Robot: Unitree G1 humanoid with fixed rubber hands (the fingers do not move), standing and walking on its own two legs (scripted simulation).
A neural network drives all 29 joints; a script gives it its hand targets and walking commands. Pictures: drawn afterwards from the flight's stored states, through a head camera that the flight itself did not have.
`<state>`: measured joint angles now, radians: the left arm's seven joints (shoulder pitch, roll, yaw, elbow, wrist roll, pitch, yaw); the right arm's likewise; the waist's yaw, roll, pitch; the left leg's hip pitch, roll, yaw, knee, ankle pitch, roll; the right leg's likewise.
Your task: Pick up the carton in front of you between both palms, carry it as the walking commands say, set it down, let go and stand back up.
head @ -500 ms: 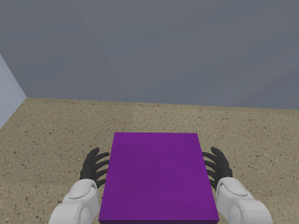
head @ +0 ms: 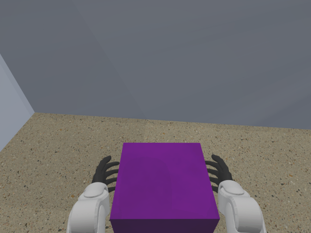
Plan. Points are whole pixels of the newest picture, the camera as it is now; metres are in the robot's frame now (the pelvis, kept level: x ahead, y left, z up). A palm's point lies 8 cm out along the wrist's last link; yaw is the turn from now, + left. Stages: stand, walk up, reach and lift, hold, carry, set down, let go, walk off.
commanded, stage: carry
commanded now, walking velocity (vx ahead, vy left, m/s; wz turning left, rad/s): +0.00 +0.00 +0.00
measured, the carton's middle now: (161, 201) +0.26 +0.00 -0.04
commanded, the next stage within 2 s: hold in 1.40 s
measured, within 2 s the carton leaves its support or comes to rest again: neither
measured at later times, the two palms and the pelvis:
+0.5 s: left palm (97, 191) +0.25 +0.16 +0.04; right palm (219, 188) +0.25 -0.14 +0.04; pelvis -0.04 +0.01 +0.00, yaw +0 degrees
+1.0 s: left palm (93, 203) +0.22 +0.16 +0.04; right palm (222, 201) +0.22 -0.14 +0.04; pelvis -0.06 +0.01 +0.00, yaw +0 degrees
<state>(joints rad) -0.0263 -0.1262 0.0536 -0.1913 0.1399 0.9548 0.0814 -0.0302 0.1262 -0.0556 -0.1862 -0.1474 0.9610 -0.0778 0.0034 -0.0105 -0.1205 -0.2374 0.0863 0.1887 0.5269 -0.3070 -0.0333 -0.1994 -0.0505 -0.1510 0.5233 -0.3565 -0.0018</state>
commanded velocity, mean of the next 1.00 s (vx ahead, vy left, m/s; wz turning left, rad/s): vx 0.00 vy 0.00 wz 0.00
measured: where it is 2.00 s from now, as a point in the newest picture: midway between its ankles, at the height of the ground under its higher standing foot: outside the picture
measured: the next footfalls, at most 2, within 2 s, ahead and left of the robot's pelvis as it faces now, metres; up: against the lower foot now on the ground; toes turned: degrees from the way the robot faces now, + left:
none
